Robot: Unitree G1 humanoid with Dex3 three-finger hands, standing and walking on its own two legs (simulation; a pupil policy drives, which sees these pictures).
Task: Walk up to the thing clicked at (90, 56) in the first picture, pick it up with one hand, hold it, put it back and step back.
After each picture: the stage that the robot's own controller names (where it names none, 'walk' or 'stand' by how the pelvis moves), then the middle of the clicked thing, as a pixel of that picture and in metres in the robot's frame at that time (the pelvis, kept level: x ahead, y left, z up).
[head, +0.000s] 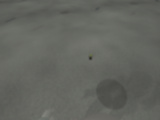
stand; (90, 57) +1.29 +0.08 -0.72
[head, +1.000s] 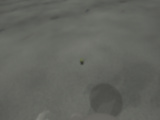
walk; (81, 61) +1.13 +0.33 -0.70
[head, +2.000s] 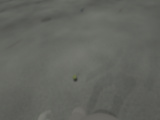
walk; (75, 78) +0.70 +0.38 -0.71
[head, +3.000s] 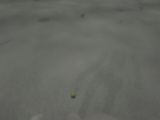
walk; (73, 94) +0.47 +0.24 -0.70
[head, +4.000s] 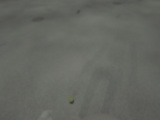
stand; (71, 100) +0.36 +0.26 -0.72
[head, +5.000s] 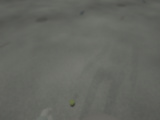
stand; (72, 103) +0.34 +0.24 -0.72
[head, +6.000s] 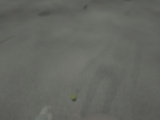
stand; (73, 97) +0.36 +0.23 -0.71
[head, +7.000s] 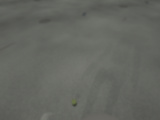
stand; (74, 102) +0.35 +0.22 -0.73
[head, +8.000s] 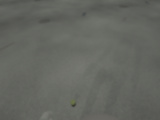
stand; (73, 103) +0.35 +0.23 -0.73
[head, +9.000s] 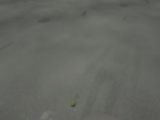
stand; (73, 103) +0.34 +0.24 -0.73
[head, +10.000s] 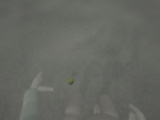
go down; (70, 81) +0.39 +0.23 -0.56
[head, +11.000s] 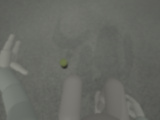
go down; (63, 64) +0.44 +0.26 -0.32
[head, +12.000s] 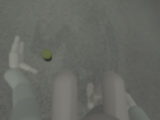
close in; (47, 55) +0.42 +0.28 -0.25
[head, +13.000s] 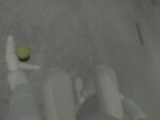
close; (23, 54) +0.42 +0.31 -0.22
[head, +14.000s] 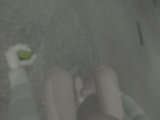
lift; (25, 54) +0.40 +0.30 -0.23
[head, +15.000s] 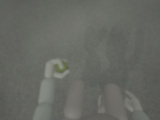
lift; (62, 69) +0.34 +0.22 -0.04
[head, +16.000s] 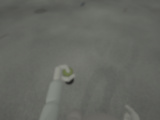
hold; (68, 76) +0.33 +0.18 +0.00
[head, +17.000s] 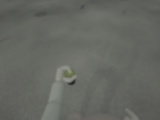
hold; (70, 77) +0.33 +0.17 +0.00
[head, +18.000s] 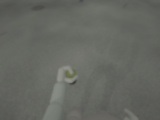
crouch; (71, 76) +0.33 +0.16 -0.02
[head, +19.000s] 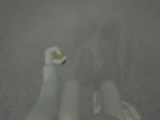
crouch; (60, 57) +0.44 +0.22 -0.10
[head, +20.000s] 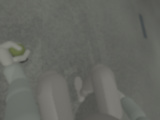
lower; (19, 53) +0.42 +0.30 -0.23
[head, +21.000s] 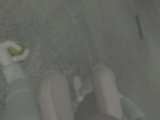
lower; (18, 52) +0.42 +0.31 -0.23
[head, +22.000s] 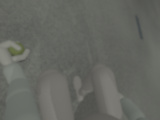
lower; (18, 52) +0.42 +0.31 -0.23
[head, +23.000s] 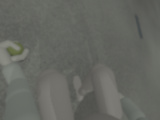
lower; (17, 52) +0.42 +0.31 -0.23
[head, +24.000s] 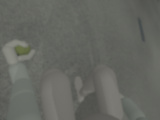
loosen; (24, 52) +0.42 +0.30 -0.23
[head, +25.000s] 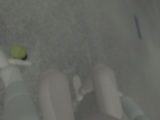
withdraw; (19, 54) +0.41 +0.30 -0.23
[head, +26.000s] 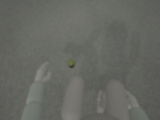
walk; (71, 63) +0.45 +0.23 -0.35
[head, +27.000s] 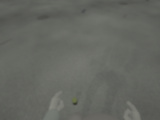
stand; (74, 101) +0.36 +0.19 -0.66
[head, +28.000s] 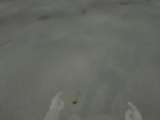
stand; (74, 100) +0.37 +0.21 -0.67
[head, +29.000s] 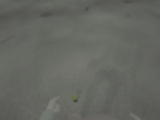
stand; (75, 98) +0.37 +0.20 -0.69
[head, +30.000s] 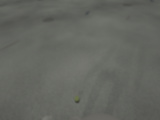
walk; (77, 99) +0.39 +0.20 -0.72
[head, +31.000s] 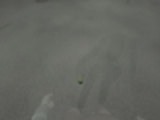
walk; (80, 80) +0.54 +0.12 -0.70
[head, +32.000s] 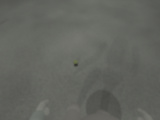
walk; (75, 63) +0.81 +0.28 -0.70
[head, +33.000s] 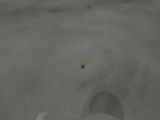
stand; (82, 65) +0.98 +0.20 -0.71
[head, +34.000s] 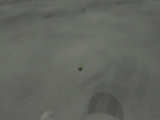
stand; (80, 67) +0.97 +0.25 -0.73
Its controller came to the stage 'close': yes
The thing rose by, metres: 0.70
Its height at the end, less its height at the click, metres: +0.00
